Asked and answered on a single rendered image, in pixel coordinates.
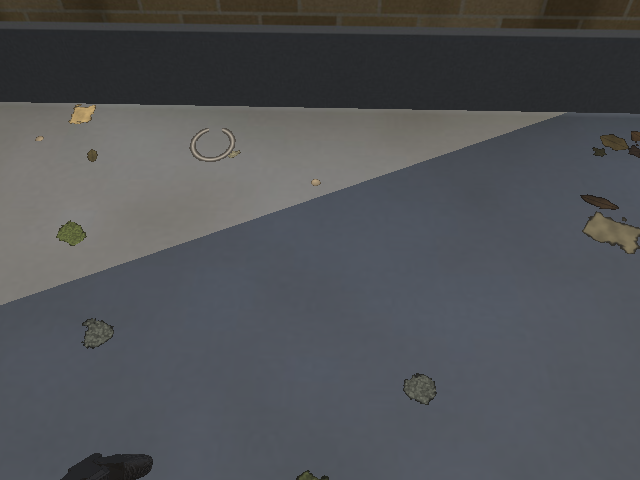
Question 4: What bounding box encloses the robot left hand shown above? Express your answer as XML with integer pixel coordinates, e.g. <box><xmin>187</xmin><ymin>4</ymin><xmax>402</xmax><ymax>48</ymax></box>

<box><xmin>60</xmin><ymin>453</ymin><xmax>153</xmax><ymax>480</ymax></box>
